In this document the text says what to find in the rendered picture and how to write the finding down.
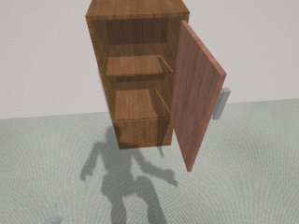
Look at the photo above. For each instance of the cupboard door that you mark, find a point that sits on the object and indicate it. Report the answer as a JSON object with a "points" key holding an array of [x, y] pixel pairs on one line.
{"points": [[197, 86]]}

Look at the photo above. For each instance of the handle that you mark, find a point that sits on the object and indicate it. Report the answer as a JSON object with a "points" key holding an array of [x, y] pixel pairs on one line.
{"points": [[221, 102]]}

